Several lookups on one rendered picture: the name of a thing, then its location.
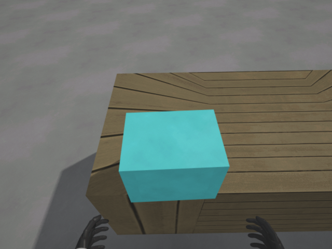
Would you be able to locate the robot left hand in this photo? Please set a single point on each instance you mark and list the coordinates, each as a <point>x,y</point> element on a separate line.
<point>86,239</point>

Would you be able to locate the pedestal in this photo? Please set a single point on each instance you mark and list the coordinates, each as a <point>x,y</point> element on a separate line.
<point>276,128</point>

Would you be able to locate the robot right hand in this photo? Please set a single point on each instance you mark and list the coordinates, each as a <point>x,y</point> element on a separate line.
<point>269,237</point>

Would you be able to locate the carton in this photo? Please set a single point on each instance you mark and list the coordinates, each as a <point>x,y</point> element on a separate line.
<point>174,155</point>

